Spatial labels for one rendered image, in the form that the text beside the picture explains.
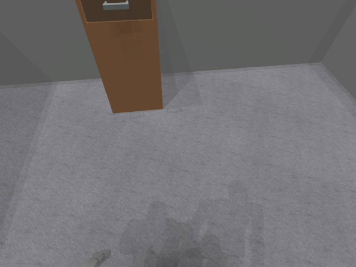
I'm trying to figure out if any left robot hand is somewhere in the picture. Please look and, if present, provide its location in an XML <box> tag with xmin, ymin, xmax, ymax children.
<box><xmin>81</xmin><ymin>249</ymin><xmax>111</xmax><ymax>267</ymax></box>

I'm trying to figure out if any handle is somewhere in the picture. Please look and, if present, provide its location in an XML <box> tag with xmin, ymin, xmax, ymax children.
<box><xmin>103</xmin><ymin>1</ymin><xmax>129</xmax><ymax>10</ymax></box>

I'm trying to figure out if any drawer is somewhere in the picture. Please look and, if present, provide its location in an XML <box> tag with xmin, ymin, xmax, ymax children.
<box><xmin>80</xmin><ymin>0</ymin><xmax>152</xmax><ymax>22</ymax></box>

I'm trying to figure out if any cabinet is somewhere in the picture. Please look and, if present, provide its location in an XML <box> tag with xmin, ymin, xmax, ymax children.
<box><xmin>75</xmin><ymin>0</ymin><xmax>163</xmax><ymax>113</ymax></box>

